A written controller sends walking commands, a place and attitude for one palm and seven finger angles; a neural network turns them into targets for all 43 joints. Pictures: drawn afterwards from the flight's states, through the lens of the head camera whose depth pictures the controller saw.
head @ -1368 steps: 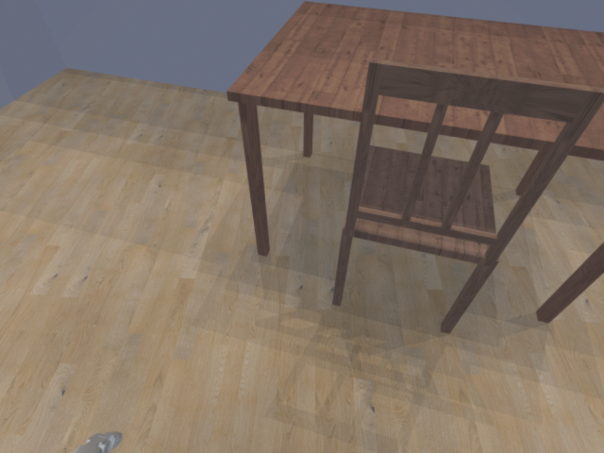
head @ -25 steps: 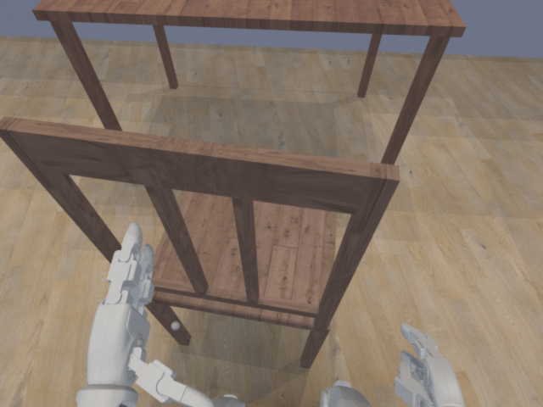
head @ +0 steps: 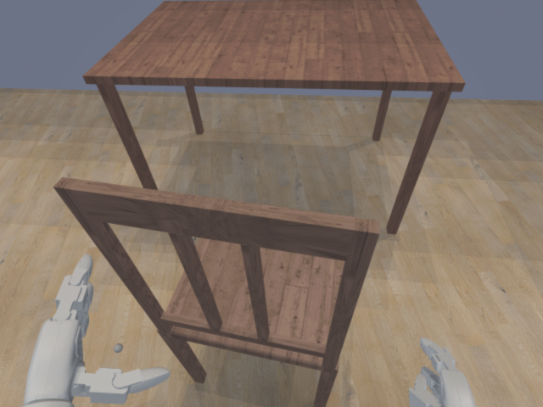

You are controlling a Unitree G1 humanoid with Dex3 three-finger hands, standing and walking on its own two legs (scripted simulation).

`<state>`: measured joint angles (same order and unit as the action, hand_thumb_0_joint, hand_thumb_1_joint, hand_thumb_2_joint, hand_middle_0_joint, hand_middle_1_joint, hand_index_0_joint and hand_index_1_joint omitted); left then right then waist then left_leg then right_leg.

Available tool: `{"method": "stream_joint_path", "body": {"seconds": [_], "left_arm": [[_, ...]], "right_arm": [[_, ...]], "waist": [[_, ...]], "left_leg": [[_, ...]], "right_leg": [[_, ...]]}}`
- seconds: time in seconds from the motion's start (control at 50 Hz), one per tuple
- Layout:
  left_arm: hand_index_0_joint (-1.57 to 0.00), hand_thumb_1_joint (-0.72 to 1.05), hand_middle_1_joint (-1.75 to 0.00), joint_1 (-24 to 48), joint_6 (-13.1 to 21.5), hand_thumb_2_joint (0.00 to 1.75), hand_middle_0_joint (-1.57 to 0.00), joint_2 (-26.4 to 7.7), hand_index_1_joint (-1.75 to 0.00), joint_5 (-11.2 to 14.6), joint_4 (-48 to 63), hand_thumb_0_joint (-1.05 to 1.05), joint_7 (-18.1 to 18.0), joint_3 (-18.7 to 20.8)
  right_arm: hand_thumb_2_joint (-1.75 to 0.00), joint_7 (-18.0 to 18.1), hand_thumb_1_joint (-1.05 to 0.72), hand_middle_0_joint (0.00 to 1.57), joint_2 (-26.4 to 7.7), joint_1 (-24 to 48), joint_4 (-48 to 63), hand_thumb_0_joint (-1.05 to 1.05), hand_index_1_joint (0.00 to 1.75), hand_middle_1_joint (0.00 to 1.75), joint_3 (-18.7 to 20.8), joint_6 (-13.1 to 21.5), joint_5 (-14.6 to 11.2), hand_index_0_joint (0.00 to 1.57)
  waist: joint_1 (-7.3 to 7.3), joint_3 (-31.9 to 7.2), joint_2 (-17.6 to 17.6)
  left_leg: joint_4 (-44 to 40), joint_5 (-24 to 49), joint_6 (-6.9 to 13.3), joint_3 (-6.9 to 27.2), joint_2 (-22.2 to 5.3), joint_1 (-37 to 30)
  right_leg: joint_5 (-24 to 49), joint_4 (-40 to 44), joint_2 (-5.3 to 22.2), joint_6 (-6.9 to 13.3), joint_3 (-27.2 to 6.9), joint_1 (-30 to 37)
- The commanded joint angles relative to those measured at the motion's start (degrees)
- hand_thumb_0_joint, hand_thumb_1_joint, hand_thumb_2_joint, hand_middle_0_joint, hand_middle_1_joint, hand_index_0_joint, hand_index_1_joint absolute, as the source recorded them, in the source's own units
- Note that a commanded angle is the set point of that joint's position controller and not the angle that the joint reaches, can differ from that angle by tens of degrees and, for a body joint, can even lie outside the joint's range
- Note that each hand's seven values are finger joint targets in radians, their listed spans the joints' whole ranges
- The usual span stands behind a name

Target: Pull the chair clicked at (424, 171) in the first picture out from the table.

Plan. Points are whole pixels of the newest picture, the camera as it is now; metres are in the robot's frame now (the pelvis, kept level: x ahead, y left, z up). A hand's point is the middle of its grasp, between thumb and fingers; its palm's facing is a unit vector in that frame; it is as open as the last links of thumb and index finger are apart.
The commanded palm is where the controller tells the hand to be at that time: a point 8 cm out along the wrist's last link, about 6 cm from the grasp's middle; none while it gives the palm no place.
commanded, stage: draw the hand back to the body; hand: left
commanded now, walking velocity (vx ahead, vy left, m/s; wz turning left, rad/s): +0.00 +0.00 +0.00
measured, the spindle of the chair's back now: (201, 287) +0.33 +0.17 -0.05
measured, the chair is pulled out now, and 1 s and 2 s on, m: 0.58 0.58 0.58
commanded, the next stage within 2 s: step back with the hand held close in 0.80 s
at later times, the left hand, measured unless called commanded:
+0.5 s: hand (23, 275) +0.20 +0.27 +0.20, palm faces +0.50 -0.73 -0.46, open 8.5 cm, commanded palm +0.15 +0.30 +0.20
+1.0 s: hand (29, 276) +0.20 +0.27 +0.19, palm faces +0.48 -0.76 -0.44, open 7.4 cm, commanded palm +0.15 +0.30 +0.20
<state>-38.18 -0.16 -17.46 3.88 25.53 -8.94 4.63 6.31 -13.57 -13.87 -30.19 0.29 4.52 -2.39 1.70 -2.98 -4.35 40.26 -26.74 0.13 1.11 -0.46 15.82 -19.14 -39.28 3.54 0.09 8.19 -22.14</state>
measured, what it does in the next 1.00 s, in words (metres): stands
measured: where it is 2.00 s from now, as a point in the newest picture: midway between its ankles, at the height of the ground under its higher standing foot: outside the picture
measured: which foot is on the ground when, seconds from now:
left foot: down 0.00-1.00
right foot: down 0.00-1.00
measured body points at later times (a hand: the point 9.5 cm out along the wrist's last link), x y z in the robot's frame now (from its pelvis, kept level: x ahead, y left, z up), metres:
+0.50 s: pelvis +0.01 +0.00 +0.02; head +0.00 -0.03 +0.47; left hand +0.17 +0.30 +0.22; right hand +0.19 -0.23 -0.08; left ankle -0.06 +0.12 -0.72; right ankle +0.01 -0.12 -0.72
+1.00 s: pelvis +0.00 +0.00 +0.02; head +0.00 -0.03 +0.47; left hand +0.17 +0.31 +0.21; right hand +0.18 -0.23 -0.07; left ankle -0.06 +0.12 -0.72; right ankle +0.01 -0.12 -0.72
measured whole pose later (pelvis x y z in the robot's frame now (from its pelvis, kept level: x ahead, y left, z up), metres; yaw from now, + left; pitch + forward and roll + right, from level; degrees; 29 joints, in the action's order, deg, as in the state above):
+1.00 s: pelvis +0.00 +0.00 +0.02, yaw -2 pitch -3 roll -1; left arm -26.3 5.3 -19.8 4.0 22.1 -9.2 21.8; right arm 3.8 -13.3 -9.6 -35.9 0.5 5.6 -2.0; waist 3.3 2.4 -5.8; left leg 25.7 -20.0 0.4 -1.1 -0.8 3.1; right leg -12.1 -25.3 2.1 -0.2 6.5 -10.5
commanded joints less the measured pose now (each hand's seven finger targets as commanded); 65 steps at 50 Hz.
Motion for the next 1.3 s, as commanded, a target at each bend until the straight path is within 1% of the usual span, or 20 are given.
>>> {"method": "stream_joint_path", "body": {"seconds": [0.0, 0.02, 0.16, 0.26, 0.32, 0.4, 0.44, 0.52, 0.58, 0.62, 0.68, 0.72, 0.88, 0.9, 0.92, 0.96, 1.0, 1.12, 1.2, 1.28], "left_arm": [[-0.1, 0.17, -0.15, 6.75, 4.37, 0.55, -0.1, -8.87, -0.15, -0.26, 14.43, 0.0, -2.33, 9.57], [-0.1, 0.21, -0.16, 7.09, 4.28, 0.57, -0.1, -9.43, -0.16, -0.22, 14.33, 0.0, -2.47, 10.57], [-0.14, 0.47, -0.21, 7.63, 5.14, 0.69, -0.14, -9.23, -0.21, -0.06, 9.36, 0.0, -2.22, 14.13], [-0.16, 0.65, -0.25, 10.1, 6.44, 0.78, -0.16, -12.95, -0.25, 0.08, 11.14, 0.0, -2.29, 19.7], [-0.18, 0.75, -0.27, 12.11, 6.96, 0.83, -0.18, -15.35, -0.27, 0.01, 13.51, 0.0, -2.48, 22.83], [-0.2, 0.9, -0.3, 13.6, 7.47, 0.9, -0.2, -16.14, -0.3, 0.37, 12.34, 0.0, -2.73, 25.09], [-0.2, 0.9, -0.3, 11.49, 6.95, 0.9, -0.2, -11.77, -0.3, 0.3, 7.69, 0.0, -2.05, 21.89], [-0.2, 0.9, -0.3, 10.55, 6.86, 0.9, -0.2, -10.77, -0.3, 0.48, 5.08, 0.0, -1.49, 20.86], [-0.2, 0.9, -0.3, 12.24, 7.78, 0.9, -0.2, -13.48, -0.3, 0.27, 9.56, 0.0, -1.7, 22.23], [-0.2, 0.9, -0.3, 13.03, 7.98, 0.9, -0.2, -15.74, -0.3, 0.04, 12.45, 0.0, -1.93, 23.7], [-0.2, 0.9, -0.3, 12.72, 8.29, 0.9, -0.2, -15.84, -0.3, -0.11, 14.63, 0.0, -2.33, 23.86], [-0.2, 0.9, -0.3, 12.59, 7.7, 0.9, -0.2, -16.05, -0.3, -0.22, 14.42, 0.0, -2.4, 24.34], [-0.2, 0.9, -0.3, 12.23, 6.89, 0.9, -0.2, -12.17, -0.3, 0.35, 6.86, 0.0, -1.76, 21.9], [-0.2, 0.9, -0.3, 14.27, 7.23, 0.9, -0.2, -10.56, -0.3, 0.19, 8.68, 0.0, -1.41, 19.28], [-0.2, 0.9, -0.3, 24.9, 10.11, 0.9, -0.2, -19.58, -0.3, 0.44, 11.4, 0.0, -1.35, 28.06], [-0.2, 0.9, -0.3, 17.47, 9.97, 0.9, -0.2, -14.96, -0.3, -0.04, 6.37, 0.0, -0.69, 24.9], [-0.2, 0.9, -0.3, 13.6, 9.7, 0.9, -0.2, -12.52, -0.3, -0.64, 7.01, 0.0, -0.41, 22.6], [-0.2, 0.9, -0.3, 5.55, 10.08, 0.9, -0.2, -16.86, -0.3, -1.32, 14.79, 0.0, -1.94, 27.52], [-0.2, 0.9, -0.3, 2.36, 10.6, 0.9, -0.2, -17.83, -0.3, -0.83, 17.74, 0.0, -2.39, 29.67], [-0.2, 0.9, -0.3, 1.04, 10.54, 0.9, -0.2, -16.72, -0.3, -0.57, 16.22, 0.0, -2.61, 29.57]], "right_arm": [[-0.9, 0.4, -0.9, 0.2, -4.68, 6.27, 7.62, 0.0, 0.3, 0.3, 1.03, 4.56, 0.18, 0.2], [-0.9, 0.13, -0.9, 0.2, -4.79, 6.66, 7.12, 0.0, 0.3, 0.3, 0.92, 4.78, 0.03, 0.2], [-0.9, -1.1, -0.9, 0.2, -4.99, 8.56, 4.93, 0.0, 0.3, 0.3, 1.41, 4.75, 0.34, 0.2], [-0.9, -1.4, -0.9, 0.2, -4.85, 9.3, 4.14, 0.0, 0.3, 0.3, 1.64, 4.91, 0.44, 0.2], [-0.9, -1.6, -0.9, 0.2, -4.86, 9.83, 3.51, 0.0, 0.3, 0.3, 1.58, 5.5, 0.49, 0.2], [-0.9, -1.83, -0.9, 0.2, -5.05, 9.37, 2.61, 0.0, 0.3, 0.3, 1.84, 5.78, 0.44, 0.2], [-0.9, -2.11, -0.9, 0.2, -4.98, 9.56, 2.08, 0.0, 0.3, 0.3, 1.96, 5.5, 0.31, 0.2], [-0.9, -2.36, -0.9, 0.2, -5.59, 10.58, 1.79, 0.0, 0.3, 0.3, 2.65, 4.5, 0.12, 0.2], [-0.9, -2.27, -0.9, 0.2, -5.84, 10.4, 2.23, 0.0, 0.3, 0.3, 2.79, 4.72, 0.37, 0.2], [-0.9, -2.11, -0.9, 0.2, -5.81, 10.89, 2.23, 0.0, 0.3, 0.3, 2.63, 5.15, 0.39, 0.2], [-0.9, -1.96, -0.9, 0.2, -5.3, 10.21, 2.36, 0.0, 0.3, 0.3, 2.29, 5.89, 0.49, 0.2], [-0.9, -1.93, -0.9, 0.2, -5.2, 10.42, 2.02, 0.0, 0.3, 0.3, 2.03, 6.08, 0.41, 0.2], [-0.9, -2.09, -0.9, 0.2, -5.6, 10.25, 1.66, 0.0, 0.3, 0.3, 2.47, 4.72, 0.2, 0.2], [-0.9, -2.2, -0.9, 0.2, -5.77, 10.5, 2.08, 0.0, 0.3, 0.3, 2.3, 4.86, 0.29, 0.2], [-0.9, -2.02, -0.9, 0.2, -5.98, 8.53, 4.83, 0.0, 0.3, 0.3, 1.99, 3.68, -0.47, 0.2], [-0.9, -1.77, -0.9, 0.2, -5.65, 9.25, 3.03, 0.0, 0.3, 0.3, 2.79, 2.88, 0.17, 0.2], [-0.9, -2.18, -0.9, 0.2, -6.07, 9.61, 4.25, 0.0, 0.3, 0.3, 2.79, 1.65, 0.57, 0.2], [-0.9, -2.21, -0.9, 0.2, -5.11, 10.91, 6.27, 0.0, 0.3, 0.3, 3.58, -0.45, 0.43, 0.2], [-0.9, -1.82, -0.9, 0.2, -4.14, 10.32, 7.13, 0.0, 0.3, 0.3, 3.89, -0.78, 0.22, 0.2], [-0.9, -1.35, -0.9, 0.2, -4.27, 9.44, 6.18, 0.0, 0.3, 0.3, 4.25, -0.48, 0.38, 0.2]], "waist": [[0.09, -2.54, 0.33], [0.32, -1.99, -1.1], [0.95, 1.42, 3.2], [1.5, -0.31, 2.03], [1.76, -1.59, -2.55], [1.79, -1.53, -0.21], [1.28, 1.19, 1.41], [1.27, 2.7, 3.07], [1.74, -1.44, 2.86], [1.96, -2.53, -0.26], [2.0, -3.92, -1.42], [1.97, -2.12, -4.55], [1.33, 2.07, 2.28], [1.07, 2.17, 2.16], [-0.32, 9.27, -0.62], [-0.64, 5.88, 4.13], [-0.67, 2.26, 3.06], [-0.68, -7.18, 0.33], [-0.58, -8.27, 1.38], [-0.9, -6.82, -0.73]], "left_leg": [[-11.02, 20.07, -0.1, 0.89, -1.96, 0.95], [-11.77, 20.71, -0.3, 1.21, -1.81, 0.99], [-15.9, 22.16, -0.1, 0.7, -2.52, -1.84], [-17.0, 24.08, 0.01, 0.37, -2.65, -4.31], [-17.22, 26.42, -0.25, 0.33, -2.47, -5.68], [-17.91, 27.9, -0.3, 0.47, -2.89, -6.75], [-18.3, 27.19, -0.23, 0.05, -3.11, -5.87], [-18.62, 25.54, 0.22, -0.16, -3.14, -4.88], [-18.6, 26.29, 0.37, 0.11, -3.1, -6.58], [-18.43, 26.18, 0.12, 0.17, -2.79, -6.76], [-18.47, 27.03, -0.12, 0.46, -2.75, -7.77], [-18.44, 28.04, -0.53, 0.62, -2.67, -6.88], [-19.31, 24.34, 0.03, -0.09, -3.28, -5.53], [-19.37, 24.23, 0.14, -0.11, -3.26, -5.86], [-20.36, 18.61, 0.79, 0.76, -4.86, -2.6], [-19.41, 17.56, 0.98, 0.47, -4.62, -3.8], [-19.29, 22.66, 1.0, 0.47, -5.05, -5.86], [-16.95, 35.06, 0.79, 1.81, -6.84, -5.38], [-15.52, 36.13, 0.53, 2.79, -7.75, -3.37], [-16.16, 36.92, 0.85, 3.6, -9.12, -2.14]], "right_leg": [[15.0, 8.53, 1.61, 1.69, -3.93, 12.86], [15.34, 9.36, 1.5, 2.02, -4.14, 14.08], [16.46, 12.39, 1.03, 1.61, -3.99, 16.37], [18.69, 13.69, 0.99, 1.7, -4.59, 18.83], [20.38, 14.26, 0.99, 1.94, -4.94, 20.27], [20.86, 14.45, 0.96, 1.75, -4.38, 20.54], [20.49, 15.03, 0.99, 1.63, -4.1, 19.49], [19.36, 15.59, 0.88, 1.5, -4.19, 18.96], [19.79, 15.17, 1.14, 1.43, -4.38, 20.5], [19.89, 15.28, 1.06, 1.72, -5.01, 21.41], [19.87, 14.93, 1.19, 1.79, -4.65, 21.54], [20.19, 15.22, 0.87, 2.13, -5.0, 21.24], [17.82, 16.05, 0.81, 1.6, -4.54, 18.93], [17.43, 16.01, 0.88, 1.55, -4.55, 18.45], [19.45, 18.75, 3.29, 1.76, -10.91, 13.66], [20.56, 19.19, 4.61, 1.98, -11.68, 15.14], [24.77, 17.26, 4.77, 1.77, -11.01, 17.07], [33.94, 11.81, 5.69, 1.69, -9.39, 22.18], [33.07, 9.52, 5.49, 1.61, -8.72, 20.59], [26.92, 7.8, 4.38, 1.16, -7.84, 17.36]]}}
